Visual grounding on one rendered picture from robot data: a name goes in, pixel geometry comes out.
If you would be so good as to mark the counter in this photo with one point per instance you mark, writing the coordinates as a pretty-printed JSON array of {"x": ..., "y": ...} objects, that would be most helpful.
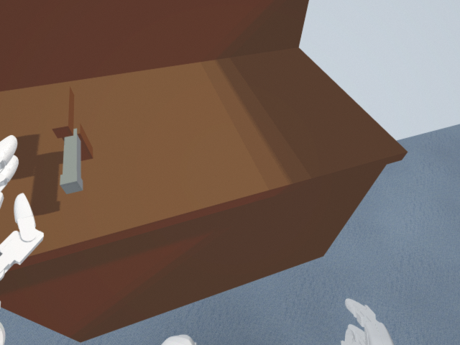
[{"x": 214, "y": 152}]

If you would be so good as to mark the robot left hand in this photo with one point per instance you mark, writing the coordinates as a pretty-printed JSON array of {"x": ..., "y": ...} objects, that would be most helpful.
[{"x": 18, "y": 245}]

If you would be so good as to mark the robot right hand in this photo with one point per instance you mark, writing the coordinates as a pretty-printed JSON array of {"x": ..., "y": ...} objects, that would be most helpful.
[{"x": 375, "y": 333}]

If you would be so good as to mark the tap lever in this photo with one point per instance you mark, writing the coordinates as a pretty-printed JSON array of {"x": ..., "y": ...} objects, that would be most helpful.
[{"x": 70, "y": 180}]

